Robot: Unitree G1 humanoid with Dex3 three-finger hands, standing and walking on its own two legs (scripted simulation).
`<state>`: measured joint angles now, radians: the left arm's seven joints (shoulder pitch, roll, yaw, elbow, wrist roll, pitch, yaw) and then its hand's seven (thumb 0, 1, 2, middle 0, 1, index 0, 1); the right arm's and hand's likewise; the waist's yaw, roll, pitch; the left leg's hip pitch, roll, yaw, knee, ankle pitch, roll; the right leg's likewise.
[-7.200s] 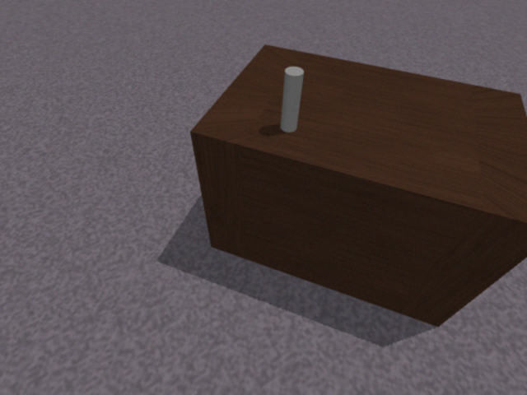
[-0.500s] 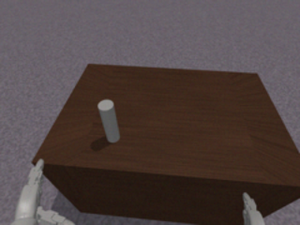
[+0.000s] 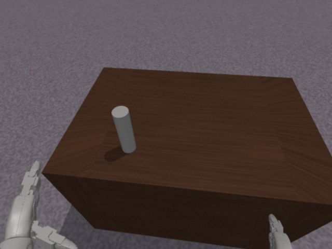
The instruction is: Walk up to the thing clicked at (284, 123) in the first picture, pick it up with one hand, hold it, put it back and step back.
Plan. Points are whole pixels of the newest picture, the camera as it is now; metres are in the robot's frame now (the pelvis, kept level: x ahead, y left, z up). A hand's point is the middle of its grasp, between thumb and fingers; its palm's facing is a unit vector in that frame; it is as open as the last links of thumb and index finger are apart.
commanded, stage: rise first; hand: left
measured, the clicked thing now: (125, 131) +0.47 +0.17 -0.04
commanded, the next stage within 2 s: go down in 0.08 s
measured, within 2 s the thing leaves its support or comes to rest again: neither
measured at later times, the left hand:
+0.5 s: hand (48, 188) +0.23 +0.28 +0.05, palm faces +0.29 -0.92 -0.25, open 17.6 cm
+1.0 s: hand (47, 147) +0.32 +0.31 +0.07, palm faces +0.11 -0.99 -0.01, open 17.6 cm
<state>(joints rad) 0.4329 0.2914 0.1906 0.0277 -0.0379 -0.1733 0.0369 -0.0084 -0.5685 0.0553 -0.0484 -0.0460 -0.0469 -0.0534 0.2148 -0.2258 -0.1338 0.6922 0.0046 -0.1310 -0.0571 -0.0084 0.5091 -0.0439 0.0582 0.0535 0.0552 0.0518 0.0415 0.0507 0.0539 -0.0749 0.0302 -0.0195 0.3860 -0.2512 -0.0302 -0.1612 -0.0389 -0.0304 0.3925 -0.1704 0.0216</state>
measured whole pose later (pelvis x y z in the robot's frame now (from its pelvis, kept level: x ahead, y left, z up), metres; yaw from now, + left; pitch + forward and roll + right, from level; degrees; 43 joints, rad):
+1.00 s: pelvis -0.01 +0.01 -0.02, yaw +0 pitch +5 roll -1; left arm -0.30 0.53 0.50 0.81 -0.30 -0.32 -0.50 -0.01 -0.60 0.05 -0.05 -0.06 -0.08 -0.05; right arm 0.19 -0.24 -0.02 0.68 0.02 -0.15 -0.09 -0.01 0.52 -0.05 0.06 0.05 0.06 0.05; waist -0.04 -0.02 -0.04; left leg -0.37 0.03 -0.02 0.60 -0.32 -0.02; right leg -0.43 -0.04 -0.02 0.55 -0.21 0.03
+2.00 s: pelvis -0.01 +0.01 -0.04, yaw +0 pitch +14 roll -1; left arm -0.55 0.72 0.58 1.03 -0.25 -0.27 -0.60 -0.01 -0.60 0.07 -0.06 -0.06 -0.07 -0.06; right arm 0.26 -0.26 0.03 0.49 0.00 -0.20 -0.10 -0.01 0.52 -0.05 0.06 0.05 0.06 0.05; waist -0.10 -0.03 -0.11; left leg -0.64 0.03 -0.04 0.83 -0.43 -0.02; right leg -0.70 -0.04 -0.03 0.76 -0.30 0.03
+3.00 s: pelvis +0.00 +0.01 -0.06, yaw +0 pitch +15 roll -2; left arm -0.56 0.74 0.60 0.99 -0.23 -0.22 -0.60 -0.01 -0.61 0.07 -0.06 -0.07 -0.07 -0.07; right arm 0.33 -0.28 0.02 0.36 0.01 -0.18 -0.08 -0.01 0.52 -0.05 0.06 0.05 0.06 0.05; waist -0.10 -0.02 -0.14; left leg -0.73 0.03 -0.04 0.95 -0.49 -0.02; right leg -0.78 -0.04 -0.03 0.87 -0.36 0.04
